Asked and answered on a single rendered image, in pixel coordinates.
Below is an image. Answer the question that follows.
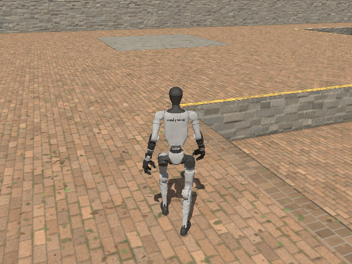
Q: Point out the robot left forearm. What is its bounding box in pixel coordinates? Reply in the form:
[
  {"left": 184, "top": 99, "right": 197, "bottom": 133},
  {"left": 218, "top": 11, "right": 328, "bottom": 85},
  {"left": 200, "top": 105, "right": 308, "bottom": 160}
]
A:
[{"left": 144, "top": 134, "right": 156, "bottom": 161}]

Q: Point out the robot left hand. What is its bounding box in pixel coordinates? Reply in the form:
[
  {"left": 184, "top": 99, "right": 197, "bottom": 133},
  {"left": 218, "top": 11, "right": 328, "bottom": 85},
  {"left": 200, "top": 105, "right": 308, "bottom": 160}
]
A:
[{"left": 142, "top": 159, "right": 156, "bottom": 175}]

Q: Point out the robot right hand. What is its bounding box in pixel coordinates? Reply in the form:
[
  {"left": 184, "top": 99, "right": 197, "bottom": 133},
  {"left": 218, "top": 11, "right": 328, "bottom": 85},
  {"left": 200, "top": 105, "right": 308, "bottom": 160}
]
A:
[{"left": 192, "top": 149, "right": 205, "bottom": 161}]

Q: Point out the robot left shin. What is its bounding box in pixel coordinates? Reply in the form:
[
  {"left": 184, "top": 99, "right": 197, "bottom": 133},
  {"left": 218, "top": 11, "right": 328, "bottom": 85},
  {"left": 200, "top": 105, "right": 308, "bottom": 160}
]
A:
[{"left": 159, "top": 173, "right": 168, "bottom": 207}]

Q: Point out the robot left thigh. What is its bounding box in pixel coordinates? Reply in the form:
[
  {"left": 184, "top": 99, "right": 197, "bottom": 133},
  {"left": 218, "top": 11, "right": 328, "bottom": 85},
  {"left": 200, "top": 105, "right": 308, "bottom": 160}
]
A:
[{"left": 158, "top": 152, "right": 169, "bottom": 182}]

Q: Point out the robot right forearm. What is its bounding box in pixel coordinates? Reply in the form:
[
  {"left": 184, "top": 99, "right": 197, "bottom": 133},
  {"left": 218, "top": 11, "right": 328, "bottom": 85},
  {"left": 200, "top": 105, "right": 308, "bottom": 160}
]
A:
[{"left": 196, "top": 132, "right": 205, "bottom": 151}]

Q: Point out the robot left upper arm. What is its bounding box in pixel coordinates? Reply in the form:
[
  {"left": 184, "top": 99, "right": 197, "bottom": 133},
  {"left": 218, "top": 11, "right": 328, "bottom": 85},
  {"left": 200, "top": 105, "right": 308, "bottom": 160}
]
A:
[{"left": 151, "top": 111, "right": 164, "bottom": 142}]

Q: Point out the robot right upper arm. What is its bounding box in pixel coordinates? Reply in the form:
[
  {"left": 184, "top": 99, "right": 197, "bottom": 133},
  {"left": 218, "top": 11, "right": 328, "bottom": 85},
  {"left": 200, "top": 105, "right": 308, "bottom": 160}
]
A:
[{"left": 187, "top": 111, "right": 202, "bottom": 140}]

